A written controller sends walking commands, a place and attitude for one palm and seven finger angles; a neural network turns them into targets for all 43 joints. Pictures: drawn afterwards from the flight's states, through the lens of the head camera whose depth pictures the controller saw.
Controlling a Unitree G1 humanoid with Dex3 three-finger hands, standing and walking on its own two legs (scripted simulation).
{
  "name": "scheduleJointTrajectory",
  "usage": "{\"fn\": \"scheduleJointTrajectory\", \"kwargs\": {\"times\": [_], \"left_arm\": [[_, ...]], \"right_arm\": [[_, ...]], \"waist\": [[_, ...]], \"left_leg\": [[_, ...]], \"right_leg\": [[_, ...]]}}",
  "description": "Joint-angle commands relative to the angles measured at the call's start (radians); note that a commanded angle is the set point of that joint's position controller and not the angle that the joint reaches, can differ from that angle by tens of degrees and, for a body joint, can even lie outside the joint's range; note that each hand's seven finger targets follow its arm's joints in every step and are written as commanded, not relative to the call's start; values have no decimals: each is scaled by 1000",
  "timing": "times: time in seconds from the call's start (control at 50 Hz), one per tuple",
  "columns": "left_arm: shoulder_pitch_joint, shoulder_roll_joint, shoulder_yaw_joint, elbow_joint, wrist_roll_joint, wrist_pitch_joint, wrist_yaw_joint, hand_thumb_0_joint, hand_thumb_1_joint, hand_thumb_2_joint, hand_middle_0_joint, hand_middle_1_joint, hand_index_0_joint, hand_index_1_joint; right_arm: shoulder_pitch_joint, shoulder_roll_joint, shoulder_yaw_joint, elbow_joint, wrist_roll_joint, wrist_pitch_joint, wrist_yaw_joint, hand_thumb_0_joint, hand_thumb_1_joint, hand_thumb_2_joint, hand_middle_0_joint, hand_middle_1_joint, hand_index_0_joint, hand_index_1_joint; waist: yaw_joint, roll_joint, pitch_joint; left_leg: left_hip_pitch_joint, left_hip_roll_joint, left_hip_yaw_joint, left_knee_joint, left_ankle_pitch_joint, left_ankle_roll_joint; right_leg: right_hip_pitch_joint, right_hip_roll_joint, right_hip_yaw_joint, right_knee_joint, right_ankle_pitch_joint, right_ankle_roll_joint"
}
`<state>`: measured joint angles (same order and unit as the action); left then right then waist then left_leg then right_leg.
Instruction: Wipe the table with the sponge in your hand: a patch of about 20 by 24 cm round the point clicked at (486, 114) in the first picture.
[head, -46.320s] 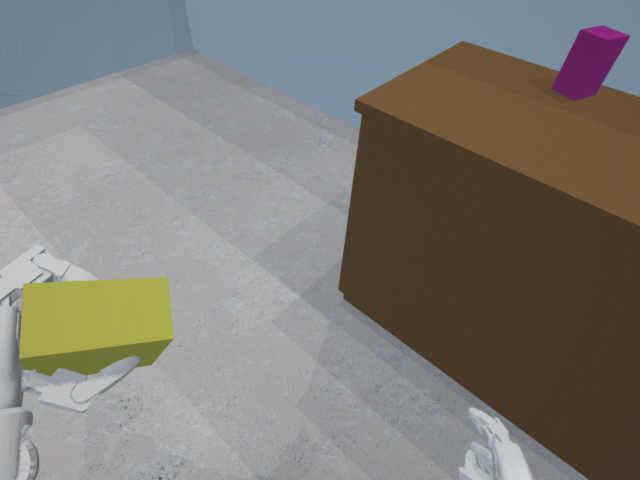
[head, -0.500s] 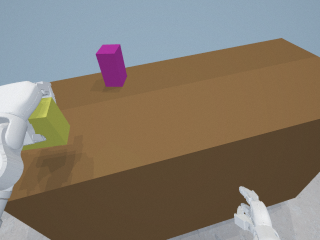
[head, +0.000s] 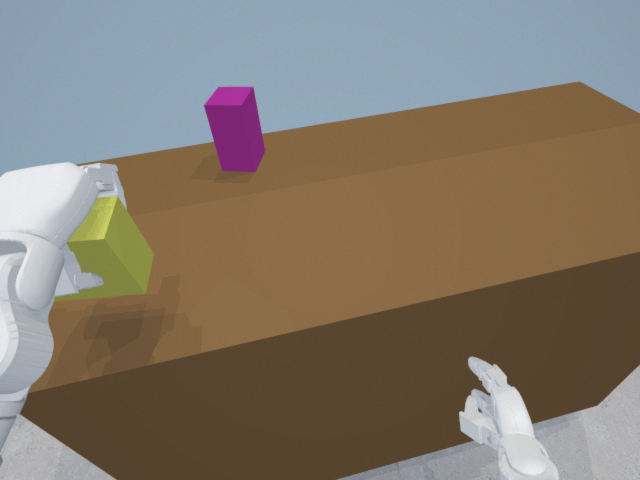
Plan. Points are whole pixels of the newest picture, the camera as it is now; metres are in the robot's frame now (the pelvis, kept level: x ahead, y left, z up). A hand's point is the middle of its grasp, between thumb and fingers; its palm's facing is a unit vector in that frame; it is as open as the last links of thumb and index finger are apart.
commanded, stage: bring the sponge back beside the body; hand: left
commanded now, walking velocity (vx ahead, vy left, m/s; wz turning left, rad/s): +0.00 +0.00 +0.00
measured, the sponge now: (87, 260) +0.25 +0.33 +0.17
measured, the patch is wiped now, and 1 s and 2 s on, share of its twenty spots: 1.00 1.00 1.00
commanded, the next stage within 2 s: step back with the hand held close in 1.38 s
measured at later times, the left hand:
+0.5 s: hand (59, 253) +0.22 +0.31 +0.23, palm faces +0.24 -0.02 -0.97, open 9.8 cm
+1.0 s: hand (65, 265) +0.20 +0.27 +0.24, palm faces +0.36 -0.10 -0.93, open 9.8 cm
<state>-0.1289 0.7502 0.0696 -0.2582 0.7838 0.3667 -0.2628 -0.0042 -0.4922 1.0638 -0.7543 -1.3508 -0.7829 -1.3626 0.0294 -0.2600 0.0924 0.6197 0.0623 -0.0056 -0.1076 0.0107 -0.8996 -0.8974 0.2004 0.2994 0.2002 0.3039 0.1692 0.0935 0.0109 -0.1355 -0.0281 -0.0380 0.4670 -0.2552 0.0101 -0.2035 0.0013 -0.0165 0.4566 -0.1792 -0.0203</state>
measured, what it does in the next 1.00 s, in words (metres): stands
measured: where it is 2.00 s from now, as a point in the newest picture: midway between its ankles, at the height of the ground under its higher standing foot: outside the picture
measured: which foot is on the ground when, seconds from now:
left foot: down 0.00-1.00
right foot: down 0.00-1.00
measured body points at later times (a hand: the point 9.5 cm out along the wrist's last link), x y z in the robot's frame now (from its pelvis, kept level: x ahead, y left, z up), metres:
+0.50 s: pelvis -0.01 -0.01 +0.00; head -0.04 -0.05 +0.44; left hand +0.20 +0.30 +0.28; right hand +0.26 -0.19 -0.06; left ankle +0.00 +0.11 -0.74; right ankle +0.05 -0.11 -0.74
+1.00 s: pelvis -0.02 -0.01 -0.01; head -0.07 -0.06 +0.44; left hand +0.17 +0.28 +0.29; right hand +0.25 -0.19 -0.05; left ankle +0.00 +0.11 -0.74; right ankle +0.05 -0.11 -0.74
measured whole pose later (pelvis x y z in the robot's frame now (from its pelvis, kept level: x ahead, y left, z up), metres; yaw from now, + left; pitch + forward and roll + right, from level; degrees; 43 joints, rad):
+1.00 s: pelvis -0.02 -0.01 -0.01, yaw -2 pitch -7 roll +1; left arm 0.05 0.68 0.14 -0.50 0.69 0.51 -0.16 0.00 -0.49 1.07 -0.75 -1.35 -0.78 -1.36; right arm 0.01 -0.26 0.09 0.61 0.07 0.02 -0.10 0.01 -0.90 -0.90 0.20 0.30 0.20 0.30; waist 0.18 0.11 -0.01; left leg -0.13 -0.01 -0.01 0.51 -0.26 -0.01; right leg -0.22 0.02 0.01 0.52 -0.18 -0.03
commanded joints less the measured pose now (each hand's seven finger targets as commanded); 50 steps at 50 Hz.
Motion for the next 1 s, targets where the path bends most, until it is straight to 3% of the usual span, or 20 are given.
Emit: {"fn": "scheduleJointTrajectory", "kwargs": {"times": [0.0,0.06,0.12,0.16,0.22,0.26,0.28,0.34,0.36,0.42,0.46,0.5,0.54,0.56,0.58,0.74,0.76,0.92,0.96,0.98], "left_arm": [[-285,281,235,-141,1,57,89,0,100,1300,-1200,-1600,-1200,-1600],[-190,260,241,-159,-20,94,74,0,100,1300,-1200,-1600,-1200,-1600],[-116,218,201,-164,-33,116,52,0,100,1300,-1200,-1600,-1200,-1600],[-133,217,195,-242,-32,115,47,0,100,1300,-1200,-1600,-1200,-1600],[-130,255,211,-240,-19,106,48,0,100,1300,-1200,-1600,-1200,-1600],[-188,312,244,-340,3,93,58,0,100,1300,-1200,-1600,-1200,-1600],[-225,345,263,-335,16,87,69,0,100,1300,-1200,-1600,-1200,-1600],[-213,328,251,-310,30,72,83,0,100,1300,-1200,-1600,-1200,-1600],[-231,326,254,-344,26,72,88,0,100,1300,-1200,-1600,-1200,-1600],[-208,265,217,-212,-5,86,90,0,100,1300,-1200,-1600,-1200,-1600],[-200,247,215,-244,-20,92,87,0,100,1300,-1200,-1600,-1200,-1600],[-165,210,188,-232,-30,98,81,0,100,1300,-1200,-1600,-1200,-1600],[-124,203,187,-241,-39,100,73,0,100,1300,-1200,-1600,-1200,-1600],[-103,201,194,-278,-41,104,73,0,100,1300,-1200,-1600,-1200,-1600],[-92,194,189,-280,-44,106,75,0,100,1300,-1200,-1600,-1200,-1600],[-100,251,251,-412,-27,94,119,0,100,1300,-1200,-1600,-1200,-1600],[-113,263,264,-446,-28,95,127,0,100,1300,-1200,-1600,-1200,-1600],[-29,149,205,-359,-74,123,136,0,100,1300,-1200,-1600,-1200,-1600],[-21,134,198,-426,-85,122,134,0,100,1300,-1200,-1600,-1200,-1600],[-3,123,194,-404,-87,127,135,0,100,1300,-1200,-1600,-1200,-1600]], "right_arm": [[-214,-101,-45,-171,-3,-51,6,0,-900,-900,200,300,200,300],[-270,-105,-37,-197,14,-41,13,0,-900,-900,200,300,200,300],[-233,-116,-38,-202,7,-14,13,0,-900,-900,200,300,200,300],[-290,-101,-29,-225,24,-28,11,0,-900,-900,200,300,200,300],[-239,-112,-32,-207,2,-28,-1,0,-900,-900,200,300,200,300],[-283,-103,-31,-226,10,-48,-6,0,-900,-900,200,300,200,300],[-236,-110,-35,-211,-12,-48,-11,0,-900,-900,200,300,200,300],[-237,-103,-40,-190,-9,-52,-7,0,-900,-900,200,300,200,300],[-283,-94,-35,-210,4,-65,-6,0,-900,-900,200,300,200,300],[-242,-103,-40,-176,-7,-52,-8,0,-900,-900,200,300,200,300],[-291,-93,-36,-197,12,-63,-9,0,-900,-900,200,300,200,300],[-253,-96,-37,-190,3,-51,-8,0,-900,-900,200,300,200,300],[-260,-97,-35,-198,2,-46,-9,0,-900,-900,200,300,200,300],[-304,-88,-30,-217,17,-57,-7,0,-900,-900,200,300,200,300],[-265,-94,-31,-214,-2,-49,-9,0,-900,-900,200,300,200,300],[-273,-87,-33,-211,-12,-52,-5,0,-900,-900,200,300,200,300],[-301,-81,-33,-224,-1,-63,-4,0,-900,-900,200,300,200,300],[-281,-89,-38,-207,-2,-38,-1,0,-900,-900,200,300,200,300],[-318,-73,-32,-233,16,-52,2,0,-900,-900,200,300,200,300],[-290,-82,-35,-221,1,-45,-1,0,-900,-900,200,300,200,300]], "waist": [[9,19,-220],[10,-11,-209],[-2,-61,-195],[-10,-15,-197],[-7,-38,-196],[-4,22,-240],[9,22,-280],[4,50,-227],[7,87,-226],[1,7,-146],[-1,22,-150],[-2,-19,-155],[1,-36,-156],[-3,0,-161],[6,-20,-183],[16,8,-182],[13,42,-188],[7,-59,-121],[1,-3,-128],[9,-20,-141]], "left_leg": [[-50,13,-15,-80,225,-7],[-60,17,-21,-74,216,-3],[-70,17,-3,-77,182,4],[-62,17,-15,-77,146,8],[-65,12,-10,-73,145,13],[-43,7,-24,-59,153,17],[-47,-1,-15,-47,182,19],[-45,3,-15,-60,169,8],[-40,3,-30,-59,151,7],[-72,13,-17,-69,93,1],[-64,12,-23,-67,68,-1],[-70,15,-10,-71,70,0],[-81,16,-9,-74,54,1],[-77,16,-18,-70,39,1],[-84,14,-7,-59,57,4],[-74,12,-1,-61,64,1],[-66,13,-11,-60,46,-1],[-73,20,5,-49,31,-2],[-75,15,-5,-61,-13,-5],[-81,19,5,-50,11,-2]], "right_leg": [[141,-4,53,-60,62,-57],[129,9,92,-62,64,-58],[120,-2,36,-63,57,-34],[101,7,80,-66,8,-40],[106,-5,45,-62,3,-34],[118,5,118,-54,-9,-51],[148,-14,83,-39,11,-49],[117,-5,81,-52,-13,-52],[114,6,136,-56,-39,-66],[79,-9,83,-76,-83,-47],[67,2,134,-82,-105,-52],[77,-10,79,-70,-84,-37],[83,-11,75,-70,-85,-32],[76,0,129,-76,-108,-41],[100,-18,92,-65,-92,-35],[90,-4,96,-53,-109,-40],[86,9,145,-60,-132,-49],[56,-8,100,-67,-129,-28],[53,4,140,-74,-158,-31],[70,-13,107,-54,-132,-28]]}}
